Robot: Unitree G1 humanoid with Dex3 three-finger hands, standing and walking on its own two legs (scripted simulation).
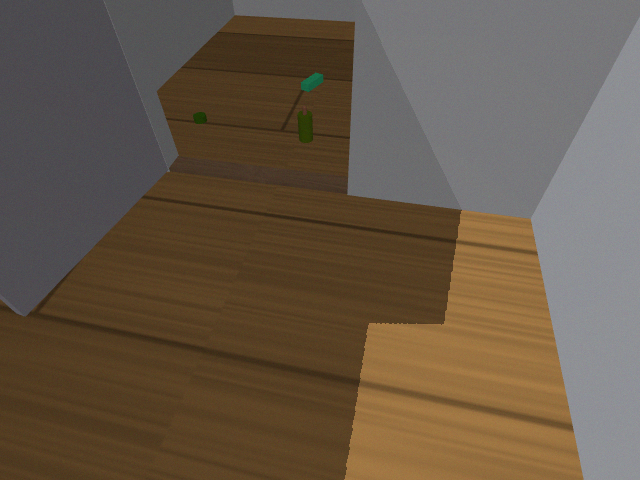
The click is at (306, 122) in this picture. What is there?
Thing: necked bottle
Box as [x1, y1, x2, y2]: [298, 105, 312, 142]
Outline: 304,105 302,107 302,110 298,112 299,139 302,142 308,142 312,139 311,112 308,111
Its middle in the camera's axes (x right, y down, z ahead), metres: -0.07 -0.63 +2.14
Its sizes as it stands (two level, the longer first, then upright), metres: 0.079 0.079 0.208
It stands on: the floor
